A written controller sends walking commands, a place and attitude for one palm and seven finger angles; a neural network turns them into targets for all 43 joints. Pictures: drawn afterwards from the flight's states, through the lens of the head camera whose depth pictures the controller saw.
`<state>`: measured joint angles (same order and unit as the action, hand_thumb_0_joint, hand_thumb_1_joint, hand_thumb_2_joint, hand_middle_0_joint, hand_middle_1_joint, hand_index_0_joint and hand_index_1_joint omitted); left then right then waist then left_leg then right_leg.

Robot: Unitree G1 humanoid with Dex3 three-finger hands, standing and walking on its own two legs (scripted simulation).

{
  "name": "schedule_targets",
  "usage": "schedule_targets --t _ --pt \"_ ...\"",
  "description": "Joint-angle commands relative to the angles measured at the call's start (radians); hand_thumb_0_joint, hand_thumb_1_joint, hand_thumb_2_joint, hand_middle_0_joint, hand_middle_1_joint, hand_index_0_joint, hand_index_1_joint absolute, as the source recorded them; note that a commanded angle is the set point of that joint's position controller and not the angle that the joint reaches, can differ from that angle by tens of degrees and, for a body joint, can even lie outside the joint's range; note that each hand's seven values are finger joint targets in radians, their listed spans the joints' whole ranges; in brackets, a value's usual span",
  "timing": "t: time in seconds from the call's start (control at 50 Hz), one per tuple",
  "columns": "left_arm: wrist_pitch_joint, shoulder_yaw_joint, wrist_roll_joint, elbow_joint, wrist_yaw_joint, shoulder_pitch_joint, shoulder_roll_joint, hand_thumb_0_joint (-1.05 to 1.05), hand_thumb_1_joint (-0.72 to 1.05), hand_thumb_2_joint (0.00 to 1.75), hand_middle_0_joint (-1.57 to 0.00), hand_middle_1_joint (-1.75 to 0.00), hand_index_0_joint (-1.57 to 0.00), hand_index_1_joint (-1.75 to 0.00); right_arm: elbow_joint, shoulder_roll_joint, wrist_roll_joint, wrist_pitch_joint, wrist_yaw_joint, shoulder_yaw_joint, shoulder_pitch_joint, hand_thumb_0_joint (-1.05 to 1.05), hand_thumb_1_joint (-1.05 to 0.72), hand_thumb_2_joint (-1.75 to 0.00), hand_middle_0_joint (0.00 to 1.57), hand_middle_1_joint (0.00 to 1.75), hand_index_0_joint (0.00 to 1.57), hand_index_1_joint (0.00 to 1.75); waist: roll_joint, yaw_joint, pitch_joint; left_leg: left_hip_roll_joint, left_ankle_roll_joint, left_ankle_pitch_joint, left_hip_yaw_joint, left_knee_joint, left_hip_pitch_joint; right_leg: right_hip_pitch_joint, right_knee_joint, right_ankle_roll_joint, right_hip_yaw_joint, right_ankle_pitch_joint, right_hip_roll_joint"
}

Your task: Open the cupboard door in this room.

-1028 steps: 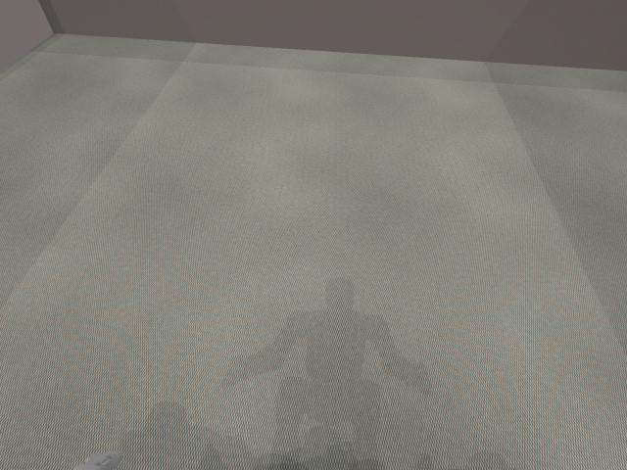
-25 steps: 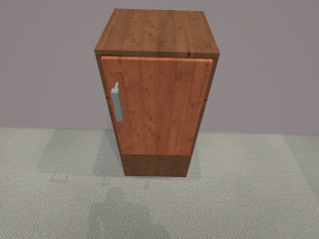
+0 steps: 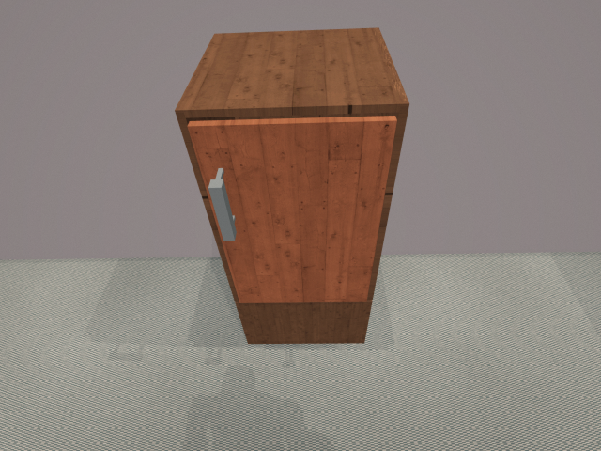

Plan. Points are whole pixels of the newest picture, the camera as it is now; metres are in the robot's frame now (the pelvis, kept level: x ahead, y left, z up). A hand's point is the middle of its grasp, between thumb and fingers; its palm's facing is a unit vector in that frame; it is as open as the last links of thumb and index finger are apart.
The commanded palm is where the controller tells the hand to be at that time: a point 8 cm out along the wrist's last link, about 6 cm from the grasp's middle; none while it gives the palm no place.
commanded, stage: look again from close up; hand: left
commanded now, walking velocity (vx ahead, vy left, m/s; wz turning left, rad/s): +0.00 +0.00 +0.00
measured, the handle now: (225, 204) +0.59 +0.20 -0.03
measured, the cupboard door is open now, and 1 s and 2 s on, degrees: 0 0 0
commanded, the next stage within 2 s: raise the hand with hooked fingers in 0.08 s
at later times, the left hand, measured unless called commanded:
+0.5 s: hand (199, 391) +0.21 +0.16 -0.02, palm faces +0.03 -1.00 -0.02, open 8.0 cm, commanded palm +0.14 +0.23 -0.06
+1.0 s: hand (165, 403) +0.20 +0.21 -0.05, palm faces +0.03 -1.00 -0.05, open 10.9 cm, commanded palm +0.17 +0.27 -0.05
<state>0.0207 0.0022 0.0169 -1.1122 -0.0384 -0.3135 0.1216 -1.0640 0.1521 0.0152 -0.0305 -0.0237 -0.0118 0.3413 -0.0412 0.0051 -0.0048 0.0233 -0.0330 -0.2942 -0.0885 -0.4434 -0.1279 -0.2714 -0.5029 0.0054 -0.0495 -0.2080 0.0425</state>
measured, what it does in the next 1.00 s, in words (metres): lowers itself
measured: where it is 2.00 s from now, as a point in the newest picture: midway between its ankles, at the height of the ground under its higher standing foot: outside the picture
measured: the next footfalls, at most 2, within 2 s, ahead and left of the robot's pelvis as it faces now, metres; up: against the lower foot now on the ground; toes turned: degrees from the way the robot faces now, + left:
none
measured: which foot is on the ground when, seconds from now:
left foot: down 0.00-1.00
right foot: down 0.00-1.00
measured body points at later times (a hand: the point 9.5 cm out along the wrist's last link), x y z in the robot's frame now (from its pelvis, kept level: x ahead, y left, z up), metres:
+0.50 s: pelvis -0.01 -0.03 -0.06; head +0.03 -0.02 +0.39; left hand +0.20 +0.21 -0.02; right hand +0.21 -0.30 -0.10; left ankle -0.03 +0.10 -0.74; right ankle +0.04 -0.12 -0.74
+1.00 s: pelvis -0.03 -0.01 -0.09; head +0.05 +0.00 +0.35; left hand +0.19 +0.26 -0.05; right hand +0.14 -0.22 -0.19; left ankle -0.03 +0.10 -0.74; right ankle +0.04 -0.12 -0.74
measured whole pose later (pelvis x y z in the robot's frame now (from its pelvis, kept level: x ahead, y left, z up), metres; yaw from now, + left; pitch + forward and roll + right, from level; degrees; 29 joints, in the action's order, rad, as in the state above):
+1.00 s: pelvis -0.03 -0.01 -0.09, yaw +2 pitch +16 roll -2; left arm 0.33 -0.27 -0.32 -0.05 0.34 -0.32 0.27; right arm -0.55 0.18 -0.03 -0.21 -0.03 -0.04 0.26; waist -0.02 0.01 -0.12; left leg -0.02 -0.01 -0.58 0.01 -1.20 -0.89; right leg -0.97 -1.12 0.04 -0.11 -0.43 0.03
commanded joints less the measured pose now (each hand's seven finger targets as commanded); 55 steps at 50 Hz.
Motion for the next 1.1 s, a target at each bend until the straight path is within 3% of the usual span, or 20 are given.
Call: schedule_targets --t 0.0,0.14,0.16,0.18,0.2,0.22,0.24,0.26,0.3,0.32,0.36,0.42,0.46,0.52,0.6,0.64,0.72,0.82,0.88,1.08 --pt "0.019 -0.011 -0.006 0.024 0.004 -0.038 0.096 0.0 0.9 0.9 -0.2 -0.3 -0.2 -0.3 0.003 0.069 0.0 -0.015 -0.007 0.008 0.075 0.0 -0.9 -0.9 0.2 0.3 0.2 0.3 0.061 0.0 0.081 -0.119 -0.007 0.113 0.112 0.124 -0.118 0.076 0.084 0.04 0.096 0.107 0.071" --pt "0.018 -0.015 -0.006 0.017 0.003 -0.02 0.109 0.0 0.9 0.9 -0.2 -0.3 -0.2 -0.3 -0.027 0.068 0.0 -0.011 -0.01 0.007 0.059 0.0 -0.9 -0.9 0.2 0.3 0.2 0.3 0.05 -0.003 0.073 -0.12 0.002 0.137 0.1 0.116 -0.097 0.1 0.088 0.044 0.096 0.158 0.079" --pt "0.016 -0.018 -0.004 -0.021 -0.038 -0.118 0.151 0.0 0.9 0.9 -0.2 -0.3 -0.2 -0.3 0.034 0.119 -0.013 -0.008 0.001 0.025 -0.058 0.0 -0.9 -0.9 0.2 0.3 0.2 0.3 0.259 -0.056 0.096 -0.156 0.027 0.12 0.056 -0.062 -0.17 0.1 0.059 0.016 0.111 0.475 0.118" --pt "0.254 -0.12 -0.204 1.459 -0.013 0.701 0.359 0.0 0.88 0.89 -0.2 -0.32 -0.2 -0.32 0.397 0.299 -0.064 -0.163 -0.051 0.044 -0.082 0.0 -0.9 -0.9 0.2 0.3 0.2 0.3 0.024 0.082 -0.392 -0.022 -0.002 0.186 0.084 0.047 0.019 0.173 0.019 0.019 0.103 0.256 0.025" --pt "0.207 -0.115 -0.13 1.221 -0.057 0.254 0.291 0.0 0.85 0.88 -0.2 -0.33 -0.2 -0.33 0.352 0.219 -0.053 -0.243 -0.085 0.031 -0.179 0.0 -0.9 -0.9 0.2 0.3 0.2 0.3 -0.16 -0.013 -0.367 -0.023 -0.001 0.23 0.052 0.048 0.017 0.166 -0.008 0.053 0.074 0.093 -0.019" --pt "0.087 -0.017 -0.164 1.055 -0.085 0.0 0.085 0.0 0.83 0.87 -0.21 -0.34 -0.21 -0.34 0.352 0.172 -0.069 -0.276 -0.08 0.042 -0.17 0.0 -0.9 -0.9 0.2 0.3 0.2 0.3 -0.163 0.007 -0.152 -0.029 0.039 0.14 0.075 0.061 -0.111 0.049 0.006 0.042 0.024 -0.006 -0.021" --pt "0.094 -0.017 -0.19 1.031 -0.068 0.021 0.049 0.0 0.81 0.86 -0.21 -0.36 -0.21 -0.36 0.332 0.19 -0.074 -0.289 -0.076 0.03 -0.139 0.0 -0.9 -0.9 0.2 0.3 0.2 0.3 -0.035 0.028 -0.023 -0.027 0.028 0.062 0.091 0.04 -0.174 -0.024 0.019 0.02 -0.011 -0.036 -0.019" --pt "0.151 -0.053 -0.197 1.081 -0.049 0.104 0.102 0.0 0.78 0.85 -0.21 -0.37 -0.21 -0.37 0.391 0.221 -0.061 -0.313 -0.068 0.044 -0.157 0.0 -0.9 -0.9 0.2 0.3 0.2 0.3 0.022 0.051 0.05 -0.018 0.015 -0.007 0.113 -0.009 -0.231 -0.106 0.019 0.012 -0.012 -0.109 -0.017" --pt "0.268 -0.144 -0.2 0.932 0.018 -0.021 0.114 0.0 0.74 0.83 -0.21 -0.4 -0.21 -0.4 0.436 0.225 -0.028 -0.333 -0.051 0.075 -0.135 0.0 -0.9 -0.9 0.2 0.3 0.2 0.3 0.249 0.026 0.008 -0.005 0.01 -0.057 0.099 -0.136 -0.358 -0.215 -0.035 0.001 -0.023 -0.258 -0.015" --pt "0.332 -0.167 -0.217 0.846 0.08 -0.138 0.101 0.0 0.71 0.82 -0.21 -0.42 -0.21 -0.42 0.474 0.222 -0.031 -0.341 -0.03 0.086 -0.144 0.0 -0.9 -0.9 0.2 0.3 0.2 0.3 0.216 -0.018 -0.003 0.005 0.022 -0.058 0.089 -0.2 -0.425 -0.233 -0.086 0.01 0.0 -0.284 -0.006" --pt "0.498 -0.161 -0.261 0.843 0.212 -0.252 0.041 0.0 0.67 0.8 -0.22 -0.45 -0.22 -0.45 0.546 0.21 -0.022 -0.351 0.007 0.1 -0.173 0.0 -0.9 -0.9 0.2 0.3 0.2 0.3 0.266 -0.063 -0.095 0.017 0.035 -0.037 0.068 -0.336 -0.55 -0.264 -0.225 0.02 0.027 -0.235 -0.004" --pt "0.699 -0.271 -0.297 0.834 0.409 -0.274 0.15 0.0 0.6 0.77 -0.22 -0.5 -0.22 -0.5 0.619 0.231 -0.018 -0.336 0.048 0.125 -0.192 0.0 -0.9 -0.9 0.2 0.3 0.2 0.3 0.167 -0.079 -0.204 0.032 0.046 0.002 0.061 -0.523 -0.707 -0.264 -0.393 0.038 0.12 -0.054 0.022" --pt "0.659 -0.292 -0.319 0.936 0.465 -0.26 0.181 0.0 0.55 0.75 -0.22 -0.53 -0.22 -0.53 0.692 0.233 -0.031 -0.305 0.046 0.127 -0.233 0.0 -0.9 -0.9 0.2 0.3 0.2 0.3 0.147 -0.095 -0.322 0.044 0.032 0.01 0.038 -0.574 -0.774 -0.222 -0.422 0.023 0.17 -0.002 0.033" --pt "0.539 -0.317 -0.367 1.134 0.456 -0.128 0.224 0.0 0.48 0.72 -0.23 -0.57 -0.23 -0.57 0.765 0.228 -0.04 -0.255 0.023 0.12 -0.243 0.0 -0.9 -0.9 0.2 0.3 0.2 0.3 0.113 -0.066 -0.334 0.04 0.021 -0.018 0.049 -0.62 -0.806 -0.259 -0.406 0.012 0.21 -0.088 0.02" --pt "0.548 -0.307 -0.319 1.396 0.354 -0.009 0.227 0.0 0.39 0.68 -0.24 -0.63 -0.24 -0.63 0.743 0.202 -0.03 -0.226 0.005 0.115 -0.154 0.0 -0.9 -0.9 0.2 0.3 0.2 0.3 -0.047 -0.008 -0.396 -0.008 0.01 0.078 0.083 -0.637 -0.711 -0.335 -0.482 0.021 0.115 0.034 -0.021" --pt "0.571 -0.283 -0.296 1.464 0.348 0.044 0.243 0.0 0.34 0.66 -0.24 -0.66 -0.24 -0.66 0.718 0.205 -0.019 -0.225 -0.002 0.105 -0.138 0.0 -0.9 -0.9 0.2 0.3 0.2 0.3 -0.066 0.014 -0.433 -0.021 0.005 0.117 0.1 -0.658 -0.684 -0.381 -0.523 0.027 0.086 0.069 -0.035" --pt "0.528 -0.235 -0.306 1.344 0.4 0.042 0.226 0.0 0.25 0.62 -0.25 -0.72 -0.25 -0.72 0.68 0.222 -0.025 -0.237 -0.013 0.079 -0.156 0.0 -0.9 -0.9 0.2 0.3 0.2 0.3 -0.06 0.048 -0.345 -0.027 0.006 0.055 0.127 -0.659 -0.716 -0.479 -0.526 0.031 0.031 -0.04 -0.054" --pt "0.382 -0.334 -0.353 1.224 0.433 -0.022 0.285 0.0 0.13 0.57 -0.25 -0.8 -0.25 -0.8 0.697 0.216 -0.05 -0.238 -0.026 0.068 -0.191 0.0 -0.9 -0.9 0.2 0.3 0.2 0.3 0.026 -0.012 -0.385 -0.013 0.011 -0.026 0.13 -0.6 -0.783 -0.371 -0.464 0.018 0.047 -0.181 -0.04" --pt "0.363 -0.373 -0.366 1.274 0.402 -0.038 0.293 0.0 0.06 0.54 -0.26 -0.84 -0.26 -0.84 0.712 0.202 -0.051 -0.241 -0.026 0.065 -0.185 0.0 -0.9 -0.9 0.2 0.3 0.2 0.3 0.04 -0.033 -0.434 -0.009 0.011 -0.007 0.127 -0.557 -0.759 -0.327 -0.449 0.011 0.034 -0.176 -0.032" --pt "0.453 -0.358 -0.352 1.174 0.387 0.08 0.307 0.0 -0.17 0.44 -0.28 -0.99 -0.28 -0.99 0.689 0.243 -0.051 -0.267 -0.032 0.061 -0.13 0.0 -0.9 -0.9 0.2 0.3 0.2 0.3 0.01 0.005 -0.307 -0.005 0.013 -0.127 0.124 -0.508 -0.753 -0.439 -0.415 0.017 0.018 -0.321 -0.029"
